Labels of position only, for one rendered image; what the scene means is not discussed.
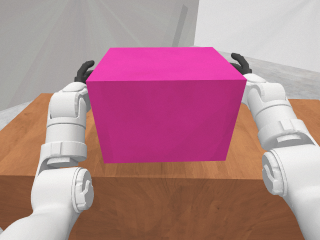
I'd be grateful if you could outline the carton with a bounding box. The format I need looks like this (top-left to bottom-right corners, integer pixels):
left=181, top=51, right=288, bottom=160
left=85, top=47, right=247, bottom=164

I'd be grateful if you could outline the right robot forearm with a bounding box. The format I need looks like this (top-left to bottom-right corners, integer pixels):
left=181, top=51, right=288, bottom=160
left=241, top=73, right=320, bottom=151

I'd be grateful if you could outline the left robot hand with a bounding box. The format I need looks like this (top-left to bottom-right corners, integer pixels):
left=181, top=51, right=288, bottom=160
left=74, top=60, right=95, bottom=84

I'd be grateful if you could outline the right robot hand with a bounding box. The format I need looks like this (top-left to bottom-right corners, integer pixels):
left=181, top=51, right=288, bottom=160
left=230, top=53, right=252, bottom=75

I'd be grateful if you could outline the left robot forearm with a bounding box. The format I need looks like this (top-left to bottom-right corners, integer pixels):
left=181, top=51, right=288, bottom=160
left=31, top=82, right=91, bottom=211

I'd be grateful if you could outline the right robot upper arm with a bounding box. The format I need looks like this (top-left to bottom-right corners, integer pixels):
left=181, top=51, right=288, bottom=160
left=262, top=144, right=320, bottom=240

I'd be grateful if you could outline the pedestal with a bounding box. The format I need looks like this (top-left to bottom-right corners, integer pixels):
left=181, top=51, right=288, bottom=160
left=0, top=93, right=320, bottom=240

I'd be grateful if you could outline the left robot upper arm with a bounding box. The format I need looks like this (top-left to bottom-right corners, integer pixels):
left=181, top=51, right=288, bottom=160
left=0, top=167, right=94, bottom=240

